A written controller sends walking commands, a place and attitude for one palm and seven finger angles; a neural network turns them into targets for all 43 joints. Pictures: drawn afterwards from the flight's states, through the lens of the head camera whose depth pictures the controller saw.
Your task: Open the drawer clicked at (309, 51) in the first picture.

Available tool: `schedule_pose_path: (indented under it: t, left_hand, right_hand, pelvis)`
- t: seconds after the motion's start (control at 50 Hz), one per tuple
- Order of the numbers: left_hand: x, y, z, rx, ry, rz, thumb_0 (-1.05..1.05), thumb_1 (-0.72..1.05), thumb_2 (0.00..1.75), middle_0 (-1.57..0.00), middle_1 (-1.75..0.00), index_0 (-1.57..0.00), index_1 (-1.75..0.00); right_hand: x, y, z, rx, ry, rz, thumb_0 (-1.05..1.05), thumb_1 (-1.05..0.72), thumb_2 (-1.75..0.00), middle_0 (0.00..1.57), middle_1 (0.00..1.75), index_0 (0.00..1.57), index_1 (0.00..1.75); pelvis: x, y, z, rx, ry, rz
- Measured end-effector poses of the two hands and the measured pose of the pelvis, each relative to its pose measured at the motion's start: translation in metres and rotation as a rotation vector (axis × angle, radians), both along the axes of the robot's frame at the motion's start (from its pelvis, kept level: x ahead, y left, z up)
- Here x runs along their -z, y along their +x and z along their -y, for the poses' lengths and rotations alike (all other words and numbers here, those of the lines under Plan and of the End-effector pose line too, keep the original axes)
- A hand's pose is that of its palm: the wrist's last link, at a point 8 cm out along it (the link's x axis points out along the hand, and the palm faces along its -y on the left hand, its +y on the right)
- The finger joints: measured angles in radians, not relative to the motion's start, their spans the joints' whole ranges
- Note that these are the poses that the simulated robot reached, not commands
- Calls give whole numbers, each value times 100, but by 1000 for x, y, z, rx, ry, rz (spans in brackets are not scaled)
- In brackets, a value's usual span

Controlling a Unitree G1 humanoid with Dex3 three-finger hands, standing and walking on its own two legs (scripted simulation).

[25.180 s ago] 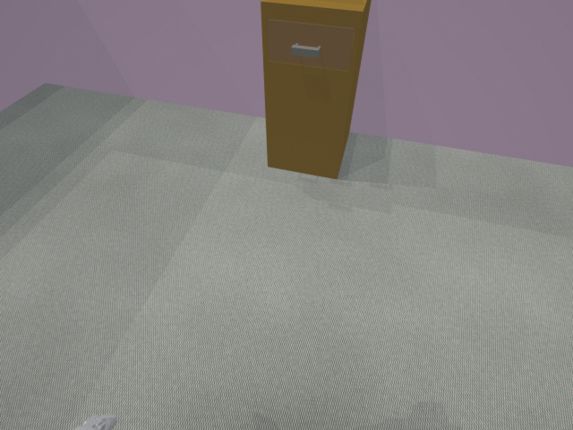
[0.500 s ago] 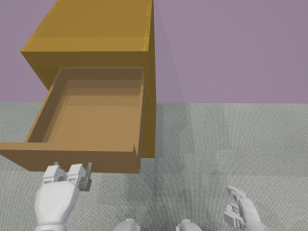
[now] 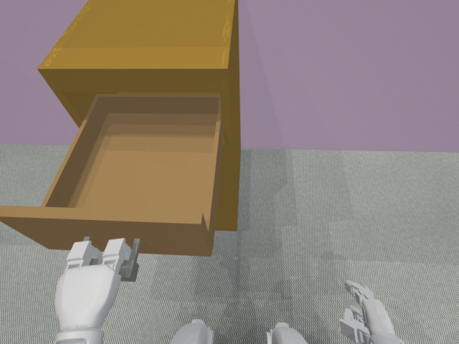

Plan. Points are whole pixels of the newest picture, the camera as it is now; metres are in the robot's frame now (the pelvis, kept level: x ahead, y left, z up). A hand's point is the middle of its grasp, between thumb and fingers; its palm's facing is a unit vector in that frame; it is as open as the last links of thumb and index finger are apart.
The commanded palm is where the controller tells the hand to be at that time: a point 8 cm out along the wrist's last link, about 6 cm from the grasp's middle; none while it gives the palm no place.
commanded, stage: open the thumb to release the handle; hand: left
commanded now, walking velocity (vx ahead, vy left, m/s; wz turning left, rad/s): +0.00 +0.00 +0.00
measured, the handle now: (107, 256) +0.26 +0.24 -0.01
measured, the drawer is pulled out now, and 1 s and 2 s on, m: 0.30 0.30 0.30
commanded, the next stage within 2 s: lift the hand off the handle in 0.34 s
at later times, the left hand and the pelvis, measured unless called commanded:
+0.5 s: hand (106, 293) +0.20 +0.23 -0.02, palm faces -0.01 -0.06 -1.00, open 13.5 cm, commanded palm +0.18 +0.24 +0.02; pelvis -0.01 +0.00 +0.01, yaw +0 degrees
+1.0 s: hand (103, 286) +0.21 +0.23 -0.01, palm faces -0.01 -0.06 -1.00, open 13.8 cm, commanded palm +0.19 +0.24 +0.05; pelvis -0.02 +0.00 +0.02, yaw +0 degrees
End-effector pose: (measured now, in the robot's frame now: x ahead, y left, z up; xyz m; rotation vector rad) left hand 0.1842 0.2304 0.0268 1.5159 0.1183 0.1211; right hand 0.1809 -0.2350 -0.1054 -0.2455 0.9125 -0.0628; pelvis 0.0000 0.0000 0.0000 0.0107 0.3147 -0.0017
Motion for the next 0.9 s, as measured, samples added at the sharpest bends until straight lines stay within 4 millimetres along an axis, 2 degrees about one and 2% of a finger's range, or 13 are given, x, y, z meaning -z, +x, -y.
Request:
schedule_pose_path:
  t: [0.1, 0.2, 0.32, 0.42, 0.58, 0.78, 0.9]
  left_hand:
    - [-2, 2, 2, -24, -1, -8, 2, 43, 71, -31, -128, -38, -130]
    - [-4, 1, 1, -19, -1, -34, 1, 17, 59, -32, -125, -37, -128]
    - [-4, 0, 0, -7, -5, -35, 1, -18, 44, -32, -123, -34, -124]
    - [-4, -1, 0, -4, -9, -22, 1, -37, 36, -31, -120, -33, -122]
    - [-3, -2, 0, -3, -6, -16, 0, -47, 31, -29, -117, -32, -121]
    - [-1, 3, 2, -16, 3, -11, 0, -49, 30, -31, -120, -32, -121]
    - [-8, 8, 1, -19, -5, -19, 0, -49, 30, -34, -121, -32, -120]
  right_hand:
    - [-3, -3, -5, 4, 13, 1, 1, -90, -90, 20, 29, 20, 30]
    - [-10, -5, -7, 8, 22, 23, 1, -90, -90, 20, 29, 20, 30]
    - [-13, -8, -3, 9, 14, 40, 1, -90, -90, 20, 29, 20, 30]
    - [-12, -13, 3, 15, 3, 35, 1, -90, -90, 20, 29, 20, 30]
    - [-9, -21, 5, 29, -6, 14, 1, -90, -90, 20, 29, 20, 30]
    - [-4, -24, -3, 18, 0, -8, 1, -90, -90, 20, 29, 20, 30]
    - [-8, -23, -7, 24, 8, 0, 1, -90, -90, 20, 29, 20, 30]
  pelvis:
    - [-4, -3, 2, -3, 2, 17]
    - [-9, -7, 5, -3, 2, 29]
    - [-9, -10, 6, -4, 2, 32]
    - [-6, -13, 5, -3, 1, 32]
    - [-6, -15, 4, -2, 1, 33]
    - [-7, -17, 2, -12, -1, 35]
    - [-11, -17, 3, -11, -1, 48]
